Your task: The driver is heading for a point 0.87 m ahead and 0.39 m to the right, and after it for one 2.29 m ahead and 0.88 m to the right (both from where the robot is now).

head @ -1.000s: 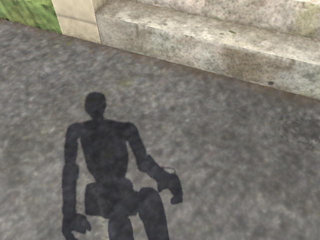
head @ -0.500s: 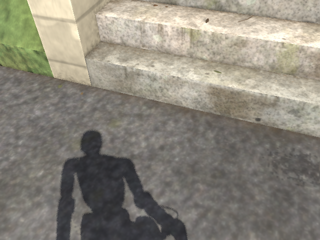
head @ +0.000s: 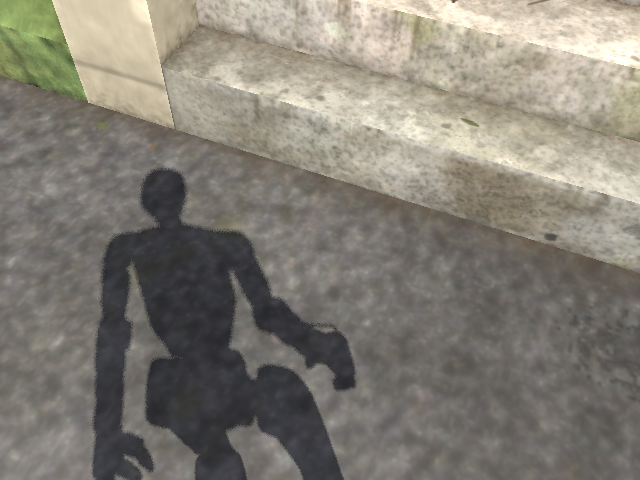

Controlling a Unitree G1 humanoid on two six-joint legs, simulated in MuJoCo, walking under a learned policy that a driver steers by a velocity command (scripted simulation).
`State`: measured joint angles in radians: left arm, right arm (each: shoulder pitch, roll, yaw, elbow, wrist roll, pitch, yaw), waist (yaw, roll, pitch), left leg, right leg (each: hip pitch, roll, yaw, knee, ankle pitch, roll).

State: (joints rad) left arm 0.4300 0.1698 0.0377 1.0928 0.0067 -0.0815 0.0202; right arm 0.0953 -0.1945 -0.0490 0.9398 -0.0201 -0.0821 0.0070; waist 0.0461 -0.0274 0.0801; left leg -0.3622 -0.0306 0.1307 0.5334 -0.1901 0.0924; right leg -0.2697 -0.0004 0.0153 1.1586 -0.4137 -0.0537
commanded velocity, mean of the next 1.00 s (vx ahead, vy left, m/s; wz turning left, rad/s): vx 0.18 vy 0.00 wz -0.49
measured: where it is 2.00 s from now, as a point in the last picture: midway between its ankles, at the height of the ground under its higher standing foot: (515, 459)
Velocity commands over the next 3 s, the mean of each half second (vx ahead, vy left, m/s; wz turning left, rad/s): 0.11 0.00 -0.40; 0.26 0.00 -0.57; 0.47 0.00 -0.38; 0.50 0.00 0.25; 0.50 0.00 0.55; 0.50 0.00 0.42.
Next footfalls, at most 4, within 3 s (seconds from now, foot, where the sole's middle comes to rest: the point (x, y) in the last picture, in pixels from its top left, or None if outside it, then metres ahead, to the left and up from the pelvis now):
0.42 right None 0.17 -0.10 -0.77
0.86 left None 0.21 0.10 -0.77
1.32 right None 0.30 -0.27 -0.77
1.86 left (505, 389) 0.65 -0.36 -0.77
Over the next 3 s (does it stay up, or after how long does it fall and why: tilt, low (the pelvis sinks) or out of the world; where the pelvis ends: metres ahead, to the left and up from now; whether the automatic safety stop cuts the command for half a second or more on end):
stays up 0.84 -0.47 0.01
